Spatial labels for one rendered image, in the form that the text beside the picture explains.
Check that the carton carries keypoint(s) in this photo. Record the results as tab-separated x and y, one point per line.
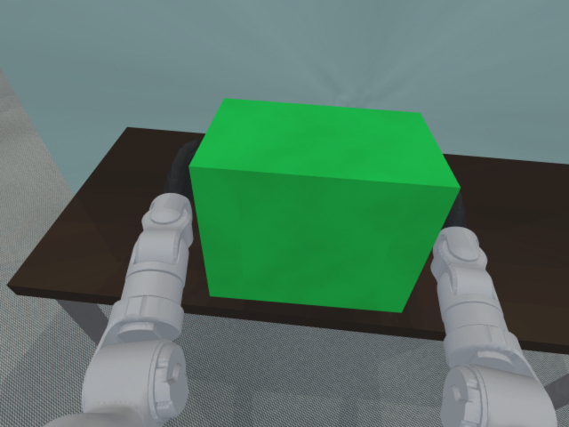
318	205

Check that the right robot hand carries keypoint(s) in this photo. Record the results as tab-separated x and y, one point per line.
456	216

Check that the right robot upper arm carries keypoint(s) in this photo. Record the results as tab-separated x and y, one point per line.
478	396

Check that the left robot upper arm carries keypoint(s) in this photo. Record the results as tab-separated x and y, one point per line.
132	384

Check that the right robot forearm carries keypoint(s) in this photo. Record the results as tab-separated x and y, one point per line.
475	329

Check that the left robot forearm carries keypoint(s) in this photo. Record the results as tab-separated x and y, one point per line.
150	306

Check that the table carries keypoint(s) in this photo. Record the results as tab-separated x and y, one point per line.
519	211

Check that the left robot hand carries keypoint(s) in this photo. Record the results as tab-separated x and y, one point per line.
178	179

